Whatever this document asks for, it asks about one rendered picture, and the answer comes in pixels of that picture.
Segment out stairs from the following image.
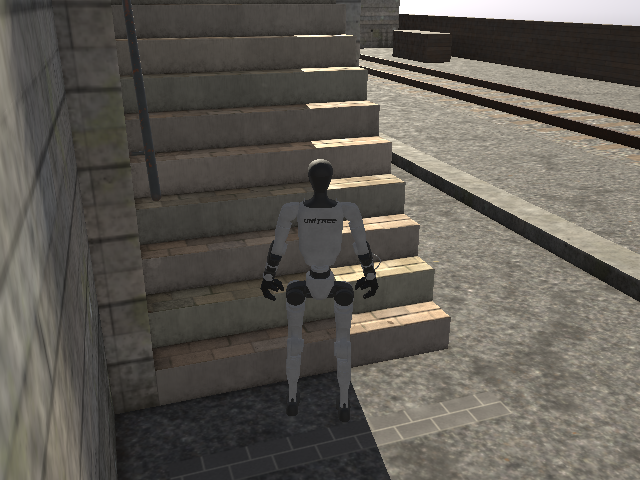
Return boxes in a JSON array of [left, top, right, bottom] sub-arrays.
[[111, 0, 451, 406]]

